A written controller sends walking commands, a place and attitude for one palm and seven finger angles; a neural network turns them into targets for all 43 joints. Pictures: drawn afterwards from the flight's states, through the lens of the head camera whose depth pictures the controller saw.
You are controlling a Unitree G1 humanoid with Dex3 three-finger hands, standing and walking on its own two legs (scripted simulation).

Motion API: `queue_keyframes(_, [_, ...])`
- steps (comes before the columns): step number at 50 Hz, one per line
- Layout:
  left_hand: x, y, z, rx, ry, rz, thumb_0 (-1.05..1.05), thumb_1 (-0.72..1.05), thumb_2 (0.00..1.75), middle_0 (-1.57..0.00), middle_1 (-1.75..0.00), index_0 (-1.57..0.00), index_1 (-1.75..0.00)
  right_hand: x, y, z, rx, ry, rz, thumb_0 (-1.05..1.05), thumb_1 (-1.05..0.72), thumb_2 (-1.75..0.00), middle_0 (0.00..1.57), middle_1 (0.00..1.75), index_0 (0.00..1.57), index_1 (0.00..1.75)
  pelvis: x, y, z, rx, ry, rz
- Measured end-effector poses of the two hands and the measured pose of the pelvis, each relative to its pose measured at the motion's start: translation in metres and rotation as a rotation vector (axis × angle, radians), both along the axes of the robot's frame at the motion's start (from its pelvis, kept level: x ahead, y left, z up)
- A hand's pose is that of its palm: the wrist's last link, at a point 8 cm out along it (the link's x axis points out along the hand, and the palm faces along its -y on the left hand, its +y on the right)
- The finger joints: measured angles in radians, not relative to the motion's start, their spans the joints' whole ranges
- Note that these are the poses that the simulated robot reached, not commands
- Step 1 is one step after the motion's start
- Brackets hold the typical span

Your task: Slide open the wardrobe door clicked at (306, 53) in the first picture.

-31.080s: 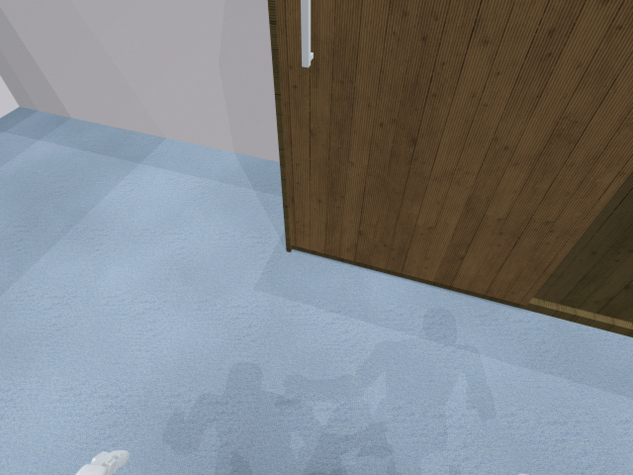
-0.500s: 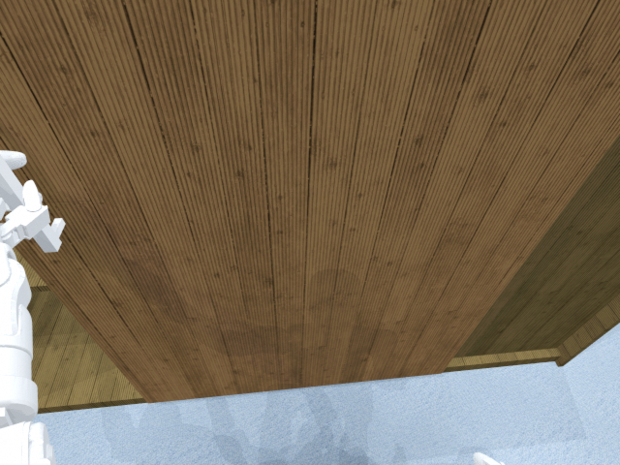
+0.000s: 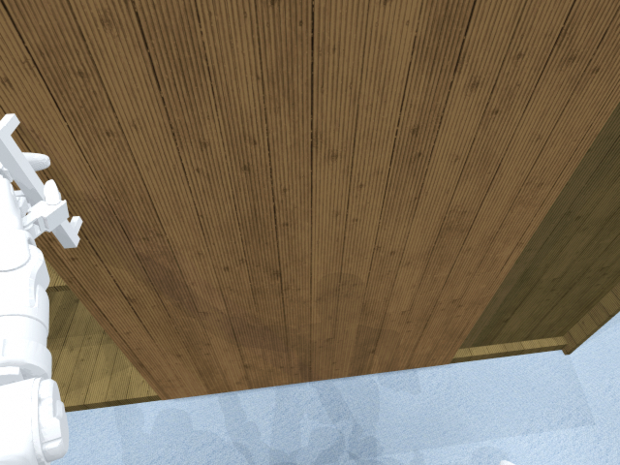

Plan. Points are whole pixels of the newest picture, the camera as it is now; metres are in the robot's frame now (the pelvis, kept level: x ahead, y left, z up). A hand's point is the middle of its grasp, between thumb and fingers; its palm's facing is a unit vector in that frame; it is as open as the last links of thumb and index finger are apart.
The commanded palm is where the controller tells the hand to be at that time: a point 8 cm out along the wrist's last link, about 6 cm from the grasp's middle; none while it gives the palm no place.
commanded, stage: stop walking and hold the door there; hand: left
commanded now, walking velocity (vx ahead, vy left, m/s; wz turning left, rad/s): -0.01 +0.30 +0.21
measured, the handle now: (42, 186) +0.43 +0.38 +0.15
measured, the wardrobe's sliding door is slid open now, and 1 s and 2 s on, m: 0.46 0.46 0.46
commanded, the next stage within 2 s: loosen the grip on the handle in 1.78 s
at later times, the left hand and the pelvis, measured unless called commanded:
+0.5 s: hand (59, 215) +0.39 +0.35 +0.13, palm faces +0.37 -0.90 -0.24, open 5.3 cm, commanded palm +0.35 +0.38 +0.12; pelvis -0.03 +0.08 +0.00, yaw +3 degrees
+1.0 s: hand (61, 214) +0.39 +0.34 +0.13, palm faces +0.39 -0.90 -0.22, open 5.5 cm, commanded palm +0.35 +0.37 +0.12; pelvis -0.04 +0.07 +0.00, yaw +2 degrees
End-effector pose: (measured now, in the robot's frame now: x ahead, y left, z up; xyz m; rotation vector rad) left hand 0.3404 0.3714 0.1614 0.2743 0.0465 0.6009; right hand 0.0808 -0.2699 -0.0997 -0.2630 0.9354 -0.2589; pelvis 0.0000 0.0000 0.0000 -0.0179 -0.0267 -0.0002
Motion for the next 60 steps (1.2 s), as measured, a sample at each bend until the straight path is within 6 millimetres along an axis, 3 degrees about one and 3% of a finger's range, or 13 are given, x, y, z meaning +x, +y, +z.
queue_keyframes(6, [0.001,0.003,-0.001,0.017,-0.004,-0.022,-0.07,0.69,0.84,-0.38,-1.34,-0.31,-1.39,0.008,-0.002,-0.007,0.003,0.024,-0.011,0.01,-0.9,-0.9,0.21,0.3,0.21,0.3,0.01,0.004,-0.003,-0.011,0.006,0.013])
queue_keyframes(13, [0.007,0.013,-0.012,0.023,0.005,-0.102,-0.15,0.67,0.85,-0.43,-1.38,-0.4,-1.4,0.026,0.014,-0.005,-0.025,0.025,0.002,0.01,-0.9,-0.9,0.21,0.3,0.2,0.3,0.01,0.034,-0.005,0.018,0.003,0.046])
queue_keyframes(17, [0.013,0.019,-0.02,0.028,-0.038,-0.168,-0.17,0.67,0.85,-0.44,-1.39,-0.43,-1.41,0.04,0.039,-0.003,-0.056,-0.007,0.033,0.01,-0.9,-0.9,0.21,0.3,0.2,0.3,0.002,0.06,-0.012,0.032,0.004,0.076])
queue_keyframes(21, [0.012,0.02,-0.022,0.037,-0.055,-0.215,-0.16,0.7,0.83,-0.45,-1.4,-0.41,-1.42,0.048,0.081,-0.003,-0.005,-0.04,0.08,0.01,-0.91,-0.9,0.2,0.3,0.2,0.3,-0.015,0.077,-0.009,0.016,0.008,0.055])
queue_keyframes(26, [0.01,0.018,-0.022,-0.007,-0.054,-0.238,-0.12,0.74,0.81,-0.45,-1.4,-0.34,-1.41,0.043,0.134,-0.001,0.091,-0.046,0.158,0.01,-0.9,-0.9,0.21,0.3,0.2,0.3,-0.03,0.082,-0.002,-0.005,0.024,0.053])
queue_keyframes(31, [0.009,0.017,-0.021,-0.02,-0.041,-0.244,-0.11,0.76,0.8,-0.45,-1.4,-0.31,-1.41,0.03,0.157,-0.006,0.139,-0.037,0.193,0.0,-0.9,-0.9,0.21,0.3,0.21,0.3,-0.039,0.084,-0.003,0.002,0.04,0.038])
queue_keyframes(36, [0.009,0.017,-0.02,-0.01,-0.018,-0.232,-0.11,0.76,0.79,-0.45,-1.4,-0.3,-1.41,0.014,0.15,-0.017,0.141,-0.007,0.186,0.0,-0.9,-0.9,0.21,0.3,0.21,0.3,-0.049,0.083,-0.006,-0.002,0.044,0.026])
queue_keyframes(47, [0.008,0.013,-0.018,-0.067,-0.007,-0.202,-0.08,0.77,0.81,-0.45,-1.4,-0.3,-1.4,-0.021,0.085,-0.009,0.0,0.066,0.081,0.01,-0.9,-0.9,0.21,0.3,0.21,0.3,-0.043,0.077,-0.005,-0.002,0.028,0.038])
queue_keyframes(53, [0.008,0.013,-0.018,-0.052,0.001,-0.192,-0.09,0.76,0.81,-0.45,-1.4,-0.31,-1.4,-0.021,0.067,-0.006,-0.026,0.069,0.047,0.01,-0.9,-0.9,0.21,0.3,0.2,0.3,-0.033,0.071,-0.005,0.002,0.03,0.038])
queue_keyframes(60, [0.008,0.014,-0.018,-0.049,-0.003,-0.199,-0.09,0.75,0.82,-0.45,-1.4,-0.33,-1.4,-0.005,0.071,-0.004,-0.017,0.03,0.032,0.01,-0.9,-0.9,0.21,0.3,0.2,0.3,-0.025,0.071,-0.006,0.006,0.019,0.034])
